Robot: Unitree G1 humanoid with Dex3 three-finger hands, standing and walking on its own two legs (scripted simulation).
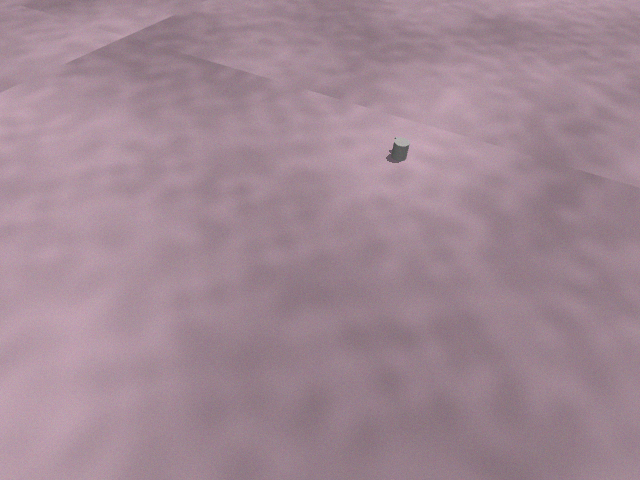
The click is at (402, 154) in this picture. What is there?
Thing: mug
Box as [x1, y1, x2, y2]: [391, 137, 409, 160]
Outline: 395,137 391,156 396,160 403,160 406,157 409,141 405,138
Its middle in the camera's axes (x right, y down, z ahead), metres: +0.42 -0.50 +2.07
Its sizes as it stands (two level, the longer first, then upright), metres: 0.114 0.080 0.093
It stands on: the floor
